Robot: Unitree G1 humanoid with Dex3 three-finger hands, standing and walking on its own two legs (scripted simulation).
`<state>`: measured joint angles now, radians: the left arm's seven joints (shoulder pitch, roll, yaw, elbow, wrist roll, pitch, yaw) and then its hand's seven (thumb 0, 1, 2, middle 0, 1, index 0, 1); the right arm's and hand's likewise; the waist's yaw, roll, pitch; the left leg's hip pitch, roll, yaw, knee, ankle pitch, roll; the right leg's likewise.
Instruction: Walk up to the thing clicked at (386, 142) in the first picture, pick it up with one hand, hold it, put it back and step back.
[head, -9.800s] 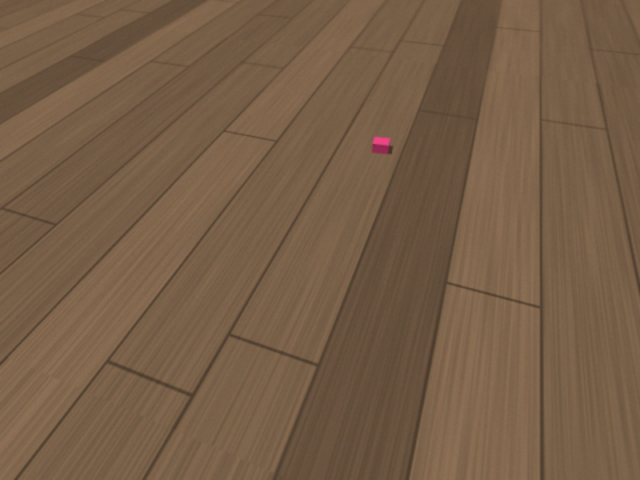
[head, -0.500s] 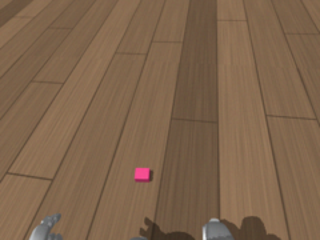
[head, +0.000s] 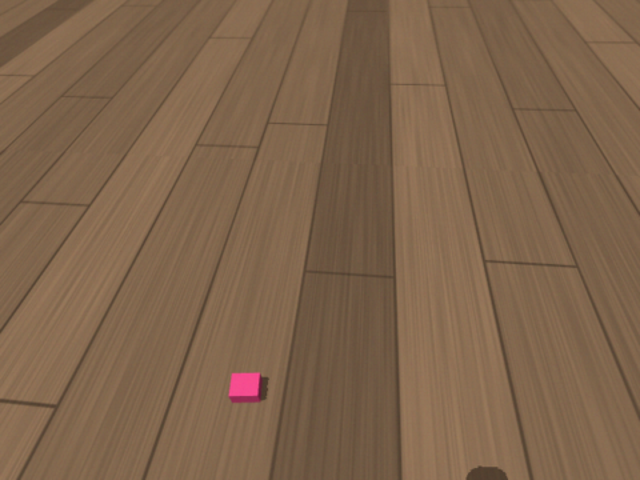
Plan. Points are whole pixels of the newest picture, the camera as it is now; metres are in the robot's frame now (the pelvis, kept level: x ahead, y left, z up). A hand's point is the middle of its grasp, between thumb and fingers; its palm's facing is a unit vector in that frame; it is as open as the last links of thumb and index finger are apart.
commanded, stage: walk up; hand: left
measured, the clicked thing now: (246, 387) +0.52 +0.26 -0.72
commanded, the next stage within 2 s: stand in 1.04 s
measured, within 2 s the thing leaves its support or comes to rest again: neither
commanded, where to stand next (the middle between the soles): +0.09 +0.04 m, yaw -3 degrees
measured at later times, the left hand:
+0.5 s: hand out of the picture +0.06 +0.36 -0.11, palm faces +0.05 -0.83 -0.55, open 7.4 cm
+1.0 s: hand out of the picture +0.03 +0.32 -0.15, palm faces -0.04 -0.93 -0.37, open 7.4 cm
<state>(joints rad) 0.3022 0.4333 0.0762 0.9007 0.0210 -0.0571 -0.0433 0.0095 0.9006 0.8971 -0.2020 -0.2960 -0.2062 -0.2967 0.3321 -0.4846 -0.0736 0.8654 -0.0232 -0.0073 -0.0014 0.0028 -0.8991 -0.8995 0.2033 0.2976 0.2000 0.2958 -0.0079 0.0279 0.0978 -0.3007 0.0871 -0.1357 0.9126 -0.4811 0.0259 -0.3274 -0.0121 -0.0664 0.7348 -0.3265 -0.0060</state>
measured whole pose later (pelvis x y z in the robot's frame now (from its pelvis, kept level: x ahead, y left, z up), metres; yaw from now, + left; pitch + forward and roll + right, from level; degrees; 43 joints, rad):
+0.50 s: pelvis -0.01 +0.05 +0.00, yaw +5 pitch -2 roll +0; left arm 0.22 0.43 0.05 0.77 0.02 -0.04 0.06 0.00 0.89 0.90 -0.21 -0.30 -0.21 -0.30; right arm 0.22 -0.45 -0.08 0.84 -0.03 0.09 0.05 0.00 -0.90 -0.90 0.20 0.30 0.20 0.30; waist 0.00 0.09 0.18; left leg -0.38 0.01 -0.08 0.85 -0.44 -0.01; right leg -0.38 -0.16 -0.08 0.79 -0.36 0.04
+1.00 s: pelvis -0.01 +0.04 +0.00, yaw +0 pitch -3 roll -1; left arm 0.29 0.44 0.07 0.94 0.01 -0.01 -0.04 0.01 0.90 0.90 -0.20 -0.30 -0.21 -0.30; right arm 0.28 -0.45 -0.06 0.86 -0.03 -0.03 -0.01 0.00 -0.90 -0.90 0.21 0.30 0.20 0.30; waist -0.01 -0.01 0.11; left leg -0.30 0.11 -0.01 0.77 -0.41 -0.02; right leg -0.33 -0.02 -0.01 0.70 -0.33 0.00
